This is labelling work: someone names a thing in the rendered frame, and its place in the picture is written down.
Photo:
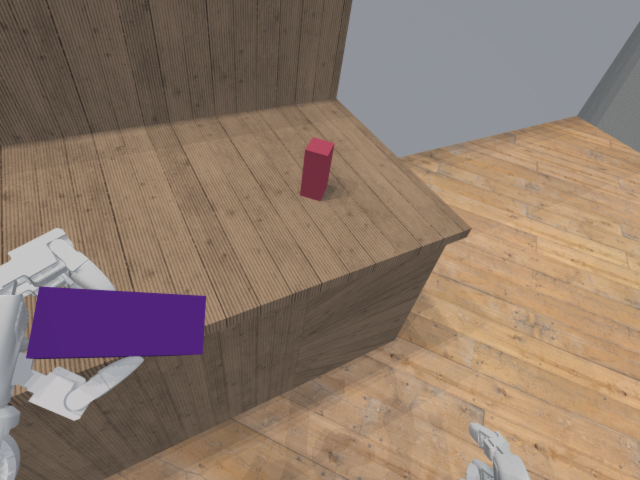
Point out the table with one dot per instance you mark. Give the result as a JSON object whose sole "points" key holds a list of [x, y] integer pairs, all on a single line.
{"points": [[167, 138]]}

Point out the robot left hand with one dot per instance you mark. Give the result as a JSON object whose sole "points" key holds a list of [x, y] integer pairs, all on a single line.
{"points": [[49, 261]]}

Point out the robot left forearm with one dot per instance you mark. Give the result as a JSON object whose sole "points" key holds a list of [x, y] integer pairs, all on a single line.
{"points": [[9, 450]]}

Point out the robot right hand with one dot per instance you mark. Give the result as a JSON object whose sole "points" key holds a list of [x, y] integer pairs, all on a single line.
{"points": [[506, 465]]}

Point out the sponge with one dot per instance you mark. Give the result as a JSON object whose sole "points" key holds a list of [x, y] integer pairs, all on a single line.
{"points": [[86, 323]]}

